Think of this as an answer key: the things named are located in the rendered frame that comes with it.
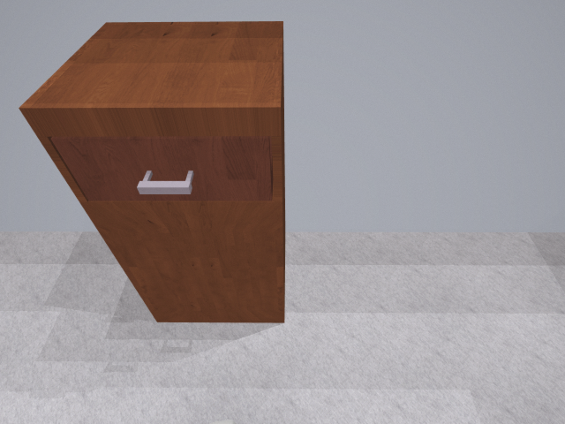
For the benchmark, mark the cabinet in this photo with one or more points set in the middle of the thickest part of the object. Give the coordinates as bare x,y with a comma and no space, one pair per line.
190,261

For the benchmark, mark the drawer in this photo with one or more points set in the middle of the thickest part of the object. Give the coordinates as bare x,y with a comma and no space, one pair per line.
226,168

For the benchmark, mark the handle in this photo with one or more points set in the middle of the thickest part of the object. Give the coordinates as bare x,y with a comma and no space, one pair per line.
165,187

